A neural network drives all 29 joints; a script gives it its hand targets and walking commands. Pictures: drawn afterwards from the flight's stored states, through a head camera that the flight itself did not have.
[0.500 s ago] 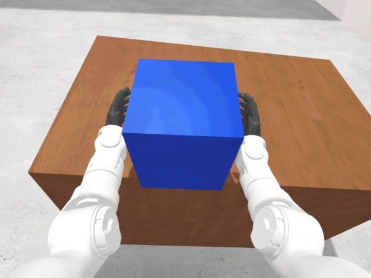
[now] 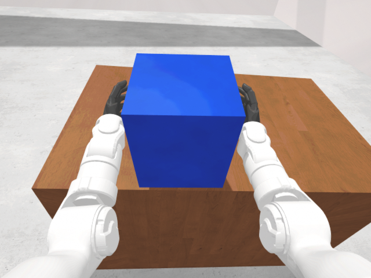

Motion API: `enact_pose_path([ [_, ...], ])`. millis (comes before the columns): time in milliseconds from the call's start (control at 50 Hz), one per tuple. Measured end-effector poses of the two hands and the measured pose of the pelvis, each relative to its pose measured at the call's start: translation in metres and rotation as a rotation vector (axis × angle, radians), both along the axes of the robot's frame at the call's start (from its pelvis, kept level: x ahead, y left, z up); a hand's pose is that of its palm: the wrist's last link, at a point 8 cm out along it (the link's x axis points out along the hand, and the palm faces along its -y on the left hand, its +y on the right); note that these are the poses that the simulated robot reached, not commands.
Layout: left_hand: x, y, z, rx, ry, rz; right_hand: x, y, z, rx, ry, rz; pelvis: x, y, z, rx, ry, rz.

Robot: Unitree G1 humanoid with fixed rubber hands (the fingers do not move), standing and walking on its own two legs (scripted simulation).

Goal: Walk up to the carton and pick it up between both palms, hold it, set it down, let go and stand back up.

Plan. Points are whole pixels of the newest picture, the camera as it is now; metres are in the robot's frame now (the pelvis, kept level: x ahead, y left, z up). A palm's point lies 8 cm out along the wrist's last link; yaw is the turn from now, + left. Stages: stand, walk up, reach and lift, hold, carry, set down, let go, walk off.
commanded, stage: reach and lift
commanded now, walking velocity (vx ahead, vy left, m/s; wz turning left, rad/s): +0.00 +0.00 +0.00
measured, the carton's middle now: (182, 124) +0.42 +0.00 +0.13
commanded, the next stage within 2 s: hold in 1.92 s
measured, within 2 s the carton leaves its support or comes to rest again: neither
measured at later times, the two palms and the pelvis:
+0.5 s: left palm (105, 111) +0.38 +0.16 +0.19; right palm (252, 113) +0.38 -0.14 +0.20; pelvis -0.01 +0.00 +0.00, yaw +1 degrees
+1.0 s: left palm (107, 103) +0.37 +0.15 +0.22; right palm (263, 100) +0.37 -0.15 +0.24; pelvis -0.01 +0.00 +0.00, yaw +1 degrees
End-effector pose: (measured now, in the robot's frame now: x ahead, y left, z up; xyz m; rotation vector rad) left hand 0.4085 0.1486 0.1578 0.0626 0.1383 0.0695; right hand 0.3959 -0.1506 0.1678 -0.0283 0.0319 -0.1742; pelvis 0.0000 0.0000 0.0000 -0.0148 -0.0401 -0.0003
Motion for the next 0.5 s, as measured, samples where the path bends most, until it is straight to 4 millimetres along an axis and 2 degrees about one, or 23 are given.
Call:
enact_pose_path([
  [140,-0.01,0.002,0.018,-0.008,0.006,0.005,-0.008,0.002,0.02,0.006,0.006,0.005,-0.006,0.001,0.0,0.003,-0.053,-0.001],
  [500,-0.029,0.008,0.032,0.003,0.031,0.035,-0.017,0.008,0.032,0.032,0.033,0.036,-0.015,-0.001,-0.002,0.003,-0.07,0.017],
])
